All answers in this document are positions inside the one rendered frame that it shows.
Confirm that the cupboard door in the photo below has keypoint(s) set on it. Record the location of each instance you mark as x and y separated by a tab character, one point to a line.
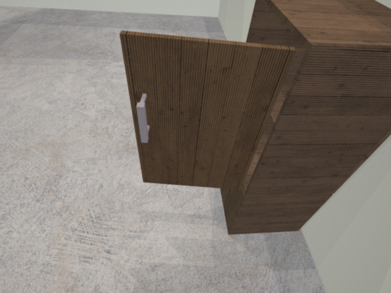
208	103

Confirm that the handle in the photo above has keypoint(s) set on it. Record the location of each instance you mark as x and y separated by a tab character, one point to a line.
142	119

